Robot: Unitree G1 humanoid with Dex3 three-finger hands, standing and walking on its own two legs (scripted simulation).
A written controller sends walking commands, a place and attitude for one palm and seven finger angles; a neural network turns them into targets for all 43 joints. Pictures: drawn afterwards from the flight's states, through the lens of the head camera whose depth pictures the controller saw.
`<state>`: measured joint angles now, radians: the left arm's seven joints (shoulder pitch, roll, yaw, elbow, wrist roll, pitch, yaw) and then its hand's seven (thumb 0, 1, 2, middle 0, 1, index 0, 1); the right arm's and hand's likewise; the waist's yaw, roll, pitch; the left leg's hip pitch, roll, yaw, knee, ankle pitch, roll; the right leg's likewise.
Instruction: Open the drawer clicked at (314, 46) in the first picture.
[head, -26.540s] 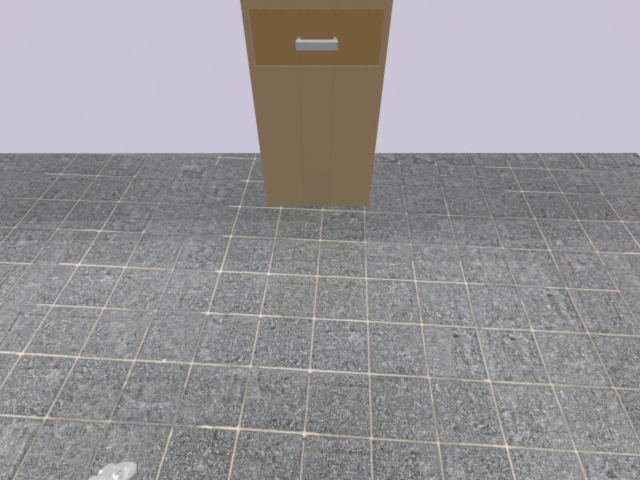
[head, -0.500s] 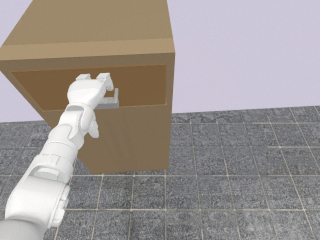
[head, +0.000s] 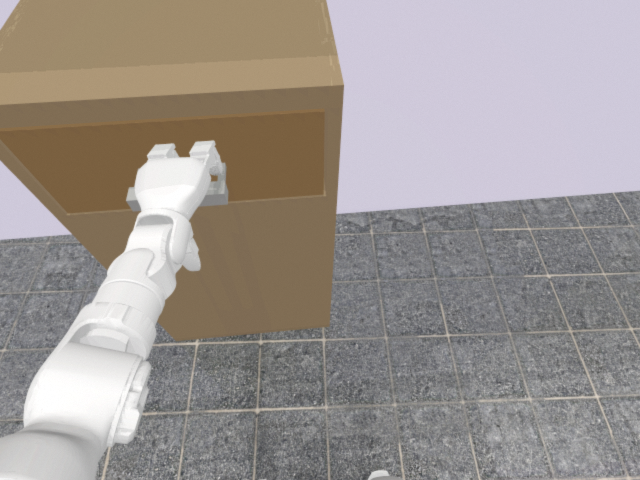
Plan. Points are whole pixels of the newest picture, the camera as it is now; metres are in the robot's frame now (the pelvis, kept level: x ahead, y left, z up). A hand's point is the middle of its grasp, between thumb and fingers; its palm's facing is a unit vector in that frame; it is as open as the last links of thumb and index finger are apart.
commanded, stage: lower the fingers behind the handle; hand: left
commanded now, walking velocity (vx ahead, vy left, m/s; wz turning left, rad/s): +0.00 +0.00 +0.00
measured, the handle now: (180, 184) +0.53 +0.19 +0.02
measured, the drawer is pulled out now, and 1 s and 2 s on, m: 0.00 0.00 0.00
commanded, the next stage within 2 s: close the thumb around the handle in 0.82 s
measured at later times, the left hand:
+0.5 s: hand (186, 222) +0.47 +0.18 +0.00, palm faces -0.02 -0.03 -1.00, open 13.8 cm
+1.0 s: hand (184, 224) +0.47 +0.18 +0.00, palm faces -0.04 -0.03 -1.00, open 13.8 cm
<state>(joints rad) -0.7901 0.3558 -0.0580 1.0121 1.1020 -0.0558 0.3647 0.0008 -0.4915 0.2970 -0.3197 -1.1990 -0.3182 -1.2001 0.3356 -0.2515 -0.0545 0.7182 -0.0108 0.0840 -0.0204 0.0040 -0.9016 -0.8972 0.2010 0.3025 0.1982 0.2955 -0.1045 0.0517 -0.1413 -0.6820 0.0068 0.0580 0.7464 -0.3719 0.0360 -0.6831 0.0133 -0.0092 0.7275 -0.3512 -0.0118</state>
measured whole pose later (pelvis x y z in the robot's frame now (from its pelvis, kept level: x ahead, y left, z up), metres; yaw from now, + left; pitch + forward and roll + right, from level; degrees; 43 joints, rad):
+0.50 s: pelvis +0.00 +0.00 -0.01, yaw +0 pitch +21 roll -1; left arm -0.79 0.38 -0.06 1.05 1.12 -0.02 0.41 0.00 -0.49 0.30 -0.30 -1.20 -0.32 -1.20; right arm 0.36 -0.25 -0.07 0.73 -0.02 0.07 -0.01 0.00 -0.90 -0.90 0.20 0.30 0.20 0.30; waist -0.11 0.06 -0.15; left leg -0.79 0.02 0.05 0.83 -0.40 0.03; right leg -0.79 0.02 -0.02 0.80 -0.38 -0.02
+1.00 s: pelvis +0.00 -0.01 -0.01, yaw +1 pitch +20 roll -1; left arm -0.79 0.38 -0.06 1.06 1.11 -0.01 0.39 0.00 -0.48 0.30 -0.31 -1.20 -0.32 -1.20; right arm 0.33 -0.25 -0.06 0.72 -0.01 0.07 -0.02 0.00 -0.90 -0.90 0.20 0.30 0.20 0.30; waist -0.11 0.06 -0.15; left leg -0.77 0.02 0.04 0.81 -0.39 0.02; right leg -0.76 0.02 -0.03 0.79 -0.37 -0.03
